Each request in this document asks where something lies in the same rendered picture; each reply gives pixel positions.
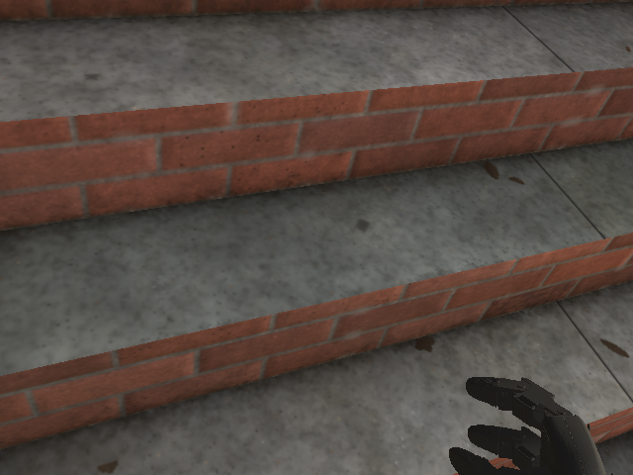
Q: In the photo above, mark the robot right hand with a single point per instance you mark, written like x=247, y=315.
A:
x=564, y=448

